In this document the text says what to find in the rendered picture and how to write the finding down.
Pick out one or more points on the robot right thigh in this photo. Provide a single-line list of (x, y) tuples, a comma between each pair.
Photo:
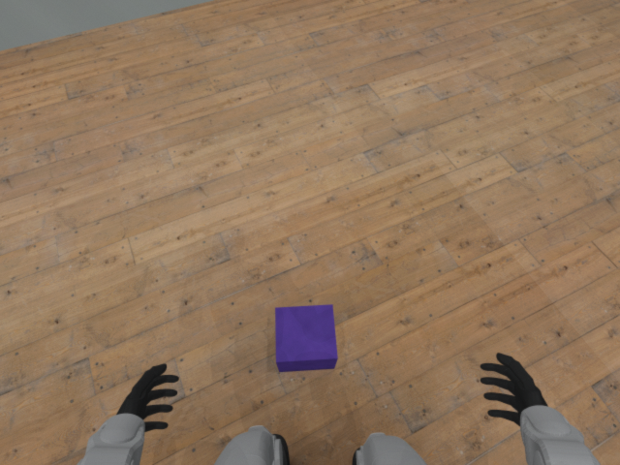
[(387, 450)]

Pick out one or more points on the right robot hand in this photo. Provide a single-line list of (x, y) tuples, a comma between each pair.
[(521, 385)]

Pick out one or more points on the carton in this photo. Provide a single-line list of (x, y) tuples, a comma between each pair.
[(305, 338)]

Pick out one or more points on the robot left forearm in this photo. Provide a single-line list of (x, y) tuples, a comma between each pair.
[(119, 441)]

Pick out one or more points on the left robot shin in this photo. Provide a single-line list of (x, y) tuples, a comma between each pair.
[(258, 427)]

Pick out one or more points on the left robot hand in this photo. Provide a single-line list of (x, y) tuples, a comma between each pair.
[(142, 393)]

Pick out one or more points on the robot right forearm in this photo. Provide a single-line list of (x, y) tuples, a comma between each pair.
[(549, 439)]

